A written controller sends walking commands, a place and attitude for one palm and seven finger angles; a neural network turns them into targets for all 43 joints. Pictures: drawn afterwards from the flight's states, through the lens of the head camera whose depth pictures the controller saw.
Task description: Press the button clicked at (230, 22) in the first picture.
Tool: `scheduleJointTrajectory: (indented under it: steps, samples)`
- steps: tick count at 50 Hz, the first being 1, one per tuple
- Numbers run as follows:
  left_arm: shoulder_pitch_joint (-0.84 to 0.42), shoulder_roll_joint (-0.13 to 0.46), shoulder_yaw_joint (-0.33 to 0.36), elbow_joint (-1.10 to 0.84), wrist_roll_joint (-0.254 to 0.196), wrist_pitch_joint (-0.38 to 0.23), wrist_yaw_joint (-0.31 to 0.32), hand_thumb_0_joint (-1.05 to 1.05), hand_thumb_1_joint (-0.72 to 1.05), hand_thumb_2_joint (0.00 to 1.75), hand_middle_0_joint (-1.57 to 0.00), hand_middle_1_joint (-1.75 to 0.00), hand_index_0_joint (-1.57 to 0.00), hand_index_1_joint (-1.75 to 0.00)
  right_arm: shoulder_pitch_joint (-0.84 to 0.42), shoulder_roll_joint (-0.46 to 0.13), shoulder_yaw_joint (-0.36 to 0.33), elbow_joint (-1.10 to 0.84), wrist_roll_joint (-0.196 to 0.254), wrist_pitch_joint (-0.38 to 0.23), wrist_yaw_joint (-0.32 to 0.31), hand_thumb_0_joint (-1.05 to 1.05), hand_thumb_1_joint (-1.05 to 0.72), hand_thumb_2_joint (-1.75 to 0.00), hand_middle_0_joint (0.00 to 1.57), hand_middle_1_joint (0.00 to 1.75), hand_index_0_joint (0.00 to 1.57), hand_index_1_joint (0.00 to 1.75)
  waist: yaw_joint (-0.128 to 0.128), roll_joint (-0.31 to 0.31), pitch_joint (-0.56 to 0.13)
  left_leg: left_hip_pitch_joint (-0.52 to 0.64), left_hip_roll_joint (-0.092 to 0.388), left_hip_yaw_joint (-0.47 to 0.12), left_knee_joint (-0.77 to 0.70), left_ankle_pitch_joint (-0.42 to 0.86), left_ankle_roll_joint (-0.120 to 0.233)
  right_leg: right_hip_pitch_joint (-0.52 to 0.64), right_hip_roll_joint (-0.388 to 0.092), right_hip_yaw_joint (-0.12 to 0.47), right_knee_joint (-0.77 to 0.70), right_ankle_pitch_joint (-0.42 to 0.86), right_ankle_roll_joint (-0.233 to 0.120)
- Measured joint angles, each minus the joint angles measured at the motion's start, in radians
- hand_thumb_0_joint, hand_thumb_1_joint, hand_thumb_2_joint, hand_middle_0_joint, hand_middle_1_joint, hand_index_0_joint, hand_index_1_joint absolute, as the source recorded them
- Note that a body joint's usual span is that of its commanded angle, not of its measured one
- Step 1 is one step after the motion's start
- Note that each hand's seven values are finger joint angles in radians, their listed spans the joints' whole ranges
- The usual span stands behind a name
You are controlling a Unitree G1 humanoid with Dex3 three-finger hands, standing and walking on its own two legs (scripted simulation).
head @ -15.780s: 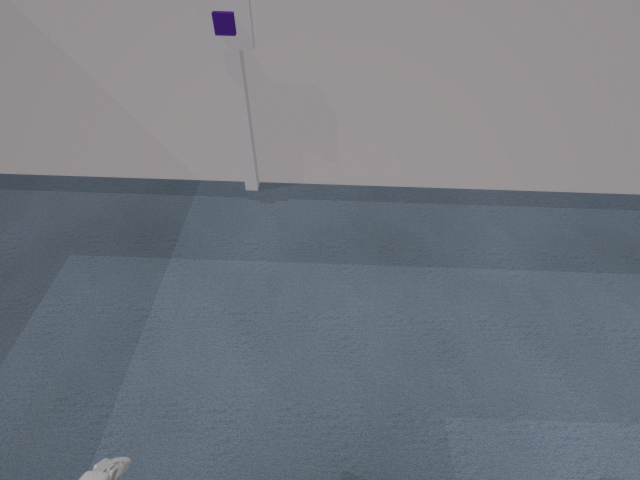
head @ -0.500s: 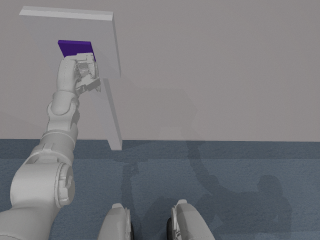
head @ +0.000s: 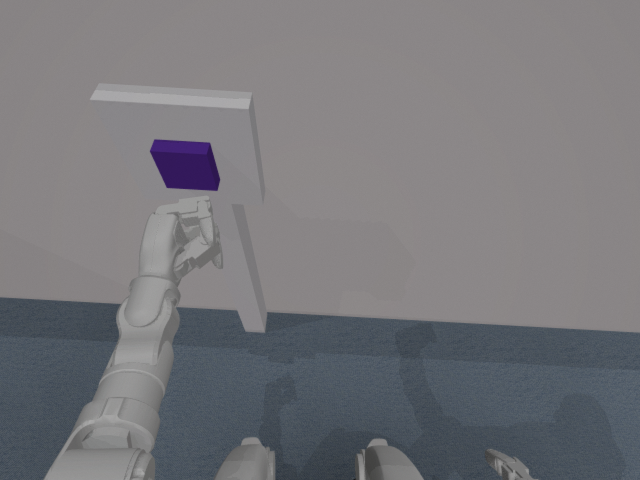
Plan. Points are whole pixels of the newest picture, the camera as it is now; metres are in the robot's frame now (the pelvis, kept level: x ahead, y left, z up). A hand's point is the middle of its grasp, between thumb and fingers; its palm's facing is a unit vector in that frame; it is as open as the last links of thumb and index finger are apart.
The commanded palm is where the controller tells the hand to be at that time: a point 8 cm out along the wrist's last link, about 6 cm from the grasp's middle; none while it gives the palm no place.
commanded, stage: pull the fist back off the button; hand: left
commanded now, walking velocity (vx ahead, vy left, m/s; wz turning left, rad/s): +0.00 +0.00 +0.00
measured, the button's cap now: (188, 164) +0.50 +0.18 +0.08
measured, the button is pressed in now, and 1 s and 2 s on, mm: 0 0 0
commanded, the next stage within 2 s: draw the hand back to the body in 0.26 s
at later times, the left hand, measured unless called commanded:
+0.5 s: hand (206, 264) +0.35 +0.13 +0.07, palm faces -0.08 -1.00 -0.06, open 3.1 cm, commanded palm +0.32 +0.20 +0.08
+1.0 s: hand (104, 311) +0.26 +0.19 +0.15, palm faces +0.12 -0.97 -0.21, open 3.1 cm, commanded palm +0.23 +0.24 +0.16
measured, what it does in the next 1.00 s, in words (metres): rises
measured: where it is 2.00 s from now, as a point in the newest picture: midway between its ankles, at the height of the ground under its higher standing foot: outside the picture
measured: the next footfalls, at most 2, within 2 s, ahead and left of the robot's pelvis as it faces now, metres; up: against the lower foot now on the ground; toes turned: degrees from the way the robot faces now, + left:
none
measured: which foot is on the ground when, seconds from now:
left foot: down 0.00-1.00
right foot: down 0.00-1.00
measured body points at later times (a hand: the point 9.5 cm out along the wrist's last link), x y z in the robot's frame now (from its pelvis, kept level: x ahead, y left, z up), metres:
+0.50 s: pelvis +0.00 -0.01 +0.01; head +0.08 -0.02 +0.45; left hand +0.35 +0.19 +0.07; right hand +0.15 -0.26 -0.10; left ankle +0.02 +0.11 -0.66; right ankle +0.01 -0.12 -0.66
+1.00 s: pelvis +0.01 -0.01 +0.05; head +0.01 -0.02 +0.50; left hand +0.25 +0.24 +0.16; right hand +0.20 -0.24 -0.02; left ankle +0.02 +0.11 -0.66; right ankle +0.01 -0.12 -0.66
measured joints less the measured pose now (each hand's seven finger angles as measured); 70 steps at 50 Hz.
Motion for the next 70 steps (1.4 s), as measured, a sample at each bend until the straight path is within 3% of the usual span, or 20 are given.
scheduleJointTrajectory:
  steps: [11,22,34,44,49,54,61,70]
  samples:
    - [0.174,-0.017,-0.062,-0.186,-0.025,0.023,-0.029,0.01,0.89,0.90,-1.30,-1.50,-1.30,-1.50,-0.054,0.002,-0.005,-0.017,0.006,-0.015,-0.009,0.01,-0.91,-0.90,0.20,0.30,0.20,0.30,0.031,0.004,0.002,0.043,-0.005,-0.015,-0.014,-0.009,-0.012,0.046,-0.003,-0.015,-0.006,-0.020,-0.010]
    - [0.156,-0.002,-0.044,-0.211,-0.028,0.039,-0.034,0.01,0.89,0.90,-1.30,-1.50,-1.30,-1.50,-0.082,0.012,0.007,-0.009,0.004,-0.030,-0.026,0.01,-0.91,-0.90,0.20,0.30,0.20,0.30,0.028,0.001,0.017,0.037,-0.003,-0.026,0.006,-0.008,-0.022,0.040,-0.001,-0.024,0.020,-0.026,-0.021]
    - [0.387,0.031,-0.020,-0.430,-0.113,0.164,-0.087,0.01,0.89,0.90,-1.30,-1.50,-1.30,-1.50,-0.010,-0.003,0.026,-0.042,0.037,-0.026,-0.047,0.01,-0.91,-0.90,0.20,0.30,0.20,0.30,0.039,0.027,0.011,0.245,-0.006,-0.011,-0.161,0.048,-0.019,0.241,0.002,-0.013,-0.143,0.031,-0.015]
    - [0.529,0.057,-0.006,-0.599,-0.138,0.214,-0.125,0.01,0.89,0.90,-1.30,-1.50,-1.30,-1.50,-0.047,-0.019,0.029,-0.070,0.046,-0.083,-0.070,0.01,-0.91,-0.90,0.20,0.30,0.20,0.30,0.056,0.023,0.040,0.352,-0.008,-0.023,-0.224,0.072,-0.016,0.363,0.003,-0.025,-0.225,0.062,-0.011]
    - [0.624,0.081,-0.037,-0.765,-0.012,0.305,0.073,0.01,0.89,0.90,-1.30,-1.50,-1.30,-1.50,-0.069,0.003,0.033,-0.064,0.036,-0.094,-0.106,0.01,-0.91,-0.90,0.20,0.30,0.20,0.30,0.079,0.016,0.054,0.455,-0.015,-0.009,-0.318,0.105,-0.012,0.459,0.000,-0.013,-0.315,0.096,-0.005]
    - [0.716,0.070,-0.061,-0.875,0.046,0.374,0.183,0.01,0.89,0.90,-1.30,-1.50,-1.30,-1.50,-0.086,0.016,0.049,-0.051,0.022,-0.100,-0.119,0.01,-0.91,-0.90,0.20,0.30,0.20,0.30,0.095,0.024,0.079,0.557,-0.027,-0.003,-0.414,0.139,-0.002,0.562,-0.008,-0.009,-0.412,0.132,0.004]
    - [0.785,0.081,-0.034,-0.974,0.074,0.428,0.237,0.01,0.89,0.90,-1.30,-1.50,-1.30,-1.50,-0.096,0.034,0.070,-0.013,0.006,-0.113,-0.122,0.01,-0.91,-0.90,0.20,0.30,0.20,0.30,0.116,0.024,0.111,0.677,-0.038,-0.001,-0.519,0.172,0.004,0.684,-0.015,-0.009,-0.519,0.167,0.013]
    - [0.869,0.092,0.041,-1.114,0.081,0.429,0.249,0.01,0.89,0.90,-1.30,-1.50,-1.30,-1.50,-0.097,0.033,0.065,0.018,-0.010,-0.138,-0.098,0.01,-0.90,-0.90,0.20,0.30,0.20,0.30,0.129,0.040,0.122,0.765,-0.047,0.007,-0.598,0.194,0.009,0.771,-0.021,-0.003,-0.601,0.193,0.021]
